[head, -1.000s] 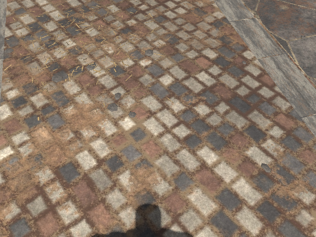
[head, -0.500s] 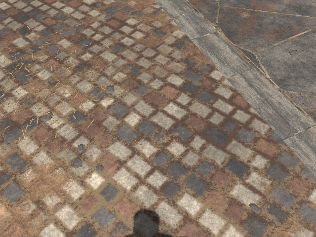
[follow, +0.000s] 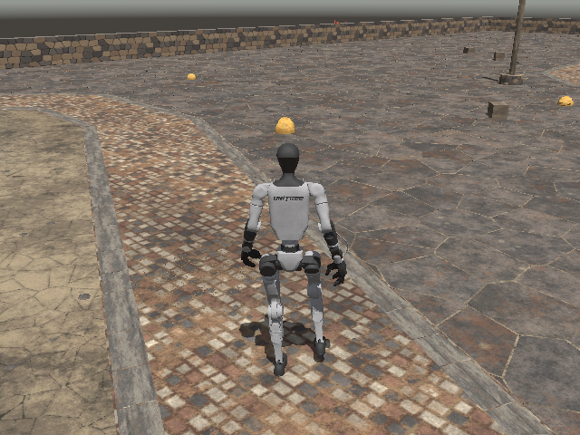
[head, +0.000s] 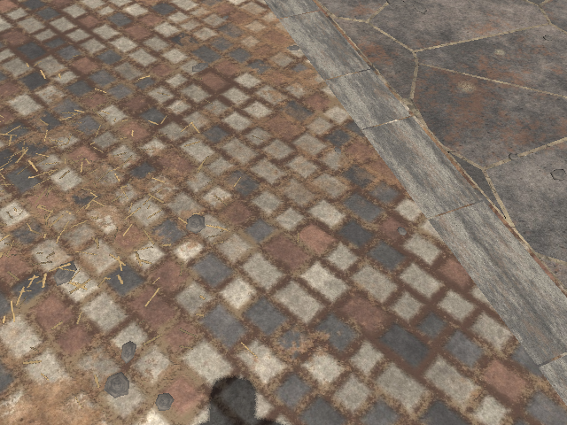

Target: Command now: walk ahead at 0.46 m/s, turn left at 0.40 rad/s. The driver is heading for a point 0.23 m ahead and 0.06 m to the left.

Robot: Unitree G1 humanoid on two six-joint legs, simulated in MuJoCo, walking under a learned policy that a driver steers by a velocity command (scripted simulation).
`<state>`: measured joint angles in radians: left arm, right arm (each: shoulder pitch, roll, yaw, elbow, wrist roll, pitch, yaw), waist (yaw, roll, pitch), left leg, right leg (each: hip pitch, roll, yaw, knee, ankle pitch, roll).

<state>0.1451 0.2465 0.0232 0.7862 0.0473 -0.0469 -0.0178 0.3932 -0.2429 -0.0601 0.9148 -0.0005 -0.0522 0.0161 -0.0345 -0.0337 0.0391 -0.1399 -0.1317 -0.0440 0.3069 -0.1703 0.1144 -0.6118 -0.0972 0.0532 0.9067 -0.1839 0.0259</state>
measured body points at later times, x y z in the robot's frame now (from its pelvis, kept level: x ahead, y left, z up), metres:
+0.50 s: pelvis +0.16 -0.05 -0.01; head +0.18 -0.06 +0.44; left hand +0.22 +0.20 -0.13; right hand +0.25 -0.29 -0.16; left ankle +0.13 +0.09 -0.72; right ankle +0.24 -0.12 -0.75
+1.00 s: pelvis +0.18 -0.03 +0.00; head +0.18 -0.03 +0.45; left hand +0.17 +0.21 -0.16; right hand +0.22 -0.26 -0.16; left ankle +0.14 +0.08 -0.75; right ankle +0.24 -0.12 -0.75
